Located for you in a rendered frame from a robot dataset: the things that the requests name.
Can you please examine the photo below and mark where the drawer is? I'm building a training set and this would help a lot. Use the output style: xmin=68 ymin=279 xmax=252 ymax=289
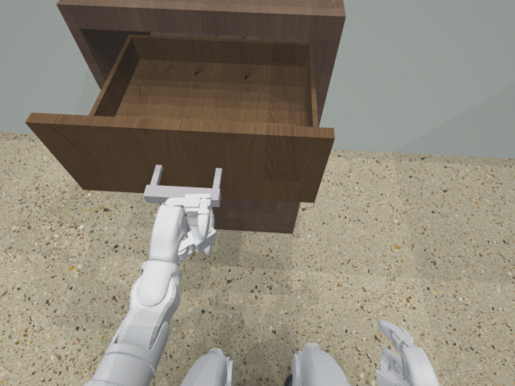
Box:
xmin=25 ymin=35 xmax=335 ymax=203

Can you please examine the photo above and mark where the robot right thigh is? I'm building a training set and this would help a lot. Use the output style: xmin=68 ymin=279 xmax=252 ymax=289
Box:
xmin=292 ymin=349 xmax=351 ymax=386

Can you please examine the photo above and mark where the left robot hand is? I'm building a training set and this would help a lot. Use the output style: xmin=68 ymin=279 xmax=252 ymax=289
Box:
xmin=149 ymin=194 xmax=217 ymax=267

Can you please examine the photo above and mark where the handle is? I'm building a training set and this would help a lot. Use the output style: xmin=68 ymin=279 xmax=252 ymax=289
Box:
xmin=143 ymin=165 xmax=223 ymax=207

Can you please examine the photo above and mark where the robot left thigh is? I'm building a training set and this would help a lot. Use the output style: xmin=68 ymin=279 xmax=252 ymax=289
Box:
xmin=180 ymin=354 xmax=234 ymax=386

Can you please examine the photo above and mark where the right robot hand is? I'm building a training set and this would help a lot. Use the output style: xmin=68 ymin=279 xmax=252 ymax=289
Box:
xmin=376 ymin=320 xmax=440 ymax=386

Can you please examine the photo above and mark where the cabinet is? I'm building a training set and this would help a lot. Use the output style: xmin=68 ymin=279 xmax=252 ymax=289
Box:
xmin=56 ymin=0 xmax=346 ymax=234

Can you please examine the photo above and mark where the robot thigh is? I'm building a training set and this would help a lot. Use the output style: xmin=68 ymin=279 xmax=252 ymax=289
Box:
xmin=180 ymin=354 xmax=234 ymax=386
xmin=292 ymin=349 xmax=351 ymax=386

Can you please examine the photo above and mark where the left robot forearm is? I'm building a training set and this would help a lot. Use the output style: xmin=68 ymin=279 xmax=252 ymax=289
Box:
xmin=83 ymin=259 xmax=182 ymax=386

